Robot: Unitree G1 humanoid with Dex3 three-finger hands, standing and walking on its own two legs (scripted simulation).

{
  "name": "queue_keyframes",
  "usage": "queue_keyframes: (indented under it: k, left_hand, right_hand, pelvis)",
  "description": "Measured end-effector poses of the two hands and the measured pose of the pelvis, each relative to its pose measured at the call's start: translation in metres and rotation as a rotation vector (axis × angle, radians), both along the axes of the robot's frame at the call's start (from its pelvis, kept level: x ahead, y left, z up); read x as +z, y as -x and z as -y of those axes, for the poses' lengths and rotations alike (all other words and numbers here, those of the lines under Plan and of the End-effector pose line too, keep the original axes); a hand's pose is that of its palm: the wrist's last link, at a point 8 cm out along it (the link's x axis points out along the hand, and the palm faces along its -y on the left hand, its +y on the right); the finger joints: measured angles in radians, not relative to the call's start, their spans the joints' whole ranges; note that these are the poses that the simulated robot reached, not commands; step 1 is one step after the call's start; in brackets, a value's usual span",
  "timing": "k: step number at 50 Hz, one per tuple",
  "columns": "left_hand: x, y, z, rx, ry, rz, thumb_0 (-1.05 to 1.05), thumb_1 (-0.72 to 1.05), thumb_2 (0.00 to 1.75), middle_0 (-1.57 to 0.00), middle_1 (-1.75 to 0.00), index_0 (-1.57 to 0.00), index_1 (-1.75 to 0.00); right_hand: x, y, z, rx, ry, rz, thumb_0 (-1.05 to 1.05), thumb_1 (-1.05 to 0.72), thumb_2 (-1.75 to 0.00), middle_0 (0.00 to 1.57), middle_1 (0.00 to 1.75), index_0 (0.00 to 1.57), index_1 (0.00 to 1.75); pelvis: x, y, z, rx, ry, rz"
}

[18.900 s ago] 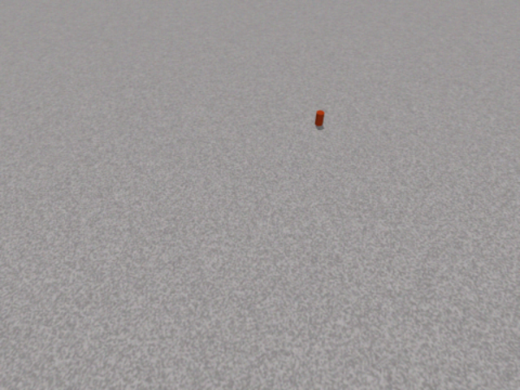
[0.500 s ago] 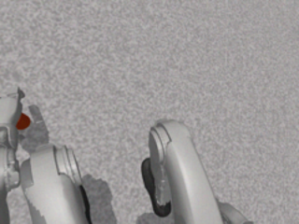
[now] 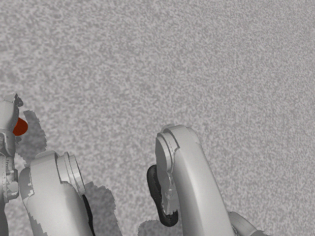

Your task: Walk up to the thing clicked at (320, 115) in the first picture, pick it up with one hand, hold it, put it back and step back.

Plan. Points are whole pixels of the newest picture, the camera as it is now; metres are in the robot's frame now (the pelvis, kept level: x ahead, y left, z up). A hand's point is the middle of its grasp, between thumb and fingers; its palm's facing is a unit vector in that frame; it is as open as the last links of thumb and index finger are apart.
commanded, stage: close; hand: left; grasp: from above
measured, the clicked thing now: (12, 124) +0.41 +0.30 -0.25
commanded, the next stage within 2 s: settle in 0.92 s
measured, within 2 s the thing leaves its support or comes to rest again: leaves its support in 1.28 s
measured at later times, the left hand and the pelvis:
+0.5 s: hand (9, 129) +0.39 +0.30 -0.22, palm faces -0.43 -0.15 -0.89, open 8.1 cm; pelvis +0.00 +0.00 +0.00, yaw +0 degrees
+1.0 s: hand (8, 126) +0.40 +0.30 -0.22, palm faces -0.43 -0.15 -0.89, open 7.0 cm; pelvis +0.00 +0.00 +0.00, yaw +0 degrees
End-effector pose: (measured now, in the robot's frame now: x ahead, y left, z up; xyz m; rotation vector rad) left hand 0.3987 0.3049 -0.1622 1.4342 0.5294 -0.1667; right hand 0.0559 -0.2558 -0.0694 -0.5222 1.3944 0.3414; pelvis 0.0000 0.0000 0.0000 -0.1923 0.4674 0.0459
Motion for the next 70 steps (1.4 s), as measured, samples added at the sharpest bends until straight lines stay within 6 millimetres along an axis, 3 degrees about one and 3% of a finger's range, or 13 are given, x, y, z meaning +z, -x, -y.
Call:
queue_keyframes:
  k: [31,60,70]
  left_hand:
    - [0.001,0.001,0.002,-0.015,0.003,-0.002,0.0,0.34,0.46,-0.72,-0.64,-0.76,-0.58]
    - [0.003,-0.006,0.0,0.006,0.008,-0.003,-0.02,0.35,0.32,-0.87,-0.47,-0.95,-0.45]
    - [0.027,-0.006,-0.001,0.004,-0.011,0.056,-0.02,0.34,0.32,-0.88,-0.46,-0.97,-0.43]
  right_hand:
    - [0.004,0.008,0.004,-0.008,0.016,0.0,0.0,-0.91,-0.9,0.2,0.3,0.2,0.3]
    - [0.002,0.007,0.004,-0.017,0.02,-0.005,0.0,-0.92,-0.9,0.2,0.3,0.2,0.3]
    - [0.001,-0.001,0.007,-0.094,0.014,0.028,0.0,-0.92,-0.9,0.2,0.3,0.2,0.3]
  pelvis:
    - [0.0,0.003,0.001,-0.002,0.0,0.008]
    - [0.001,0.001,0.001,-0.004,-0.004,-0.003]
    - [0.006,-0.002,0.001,0.003,-0.013,-0.036]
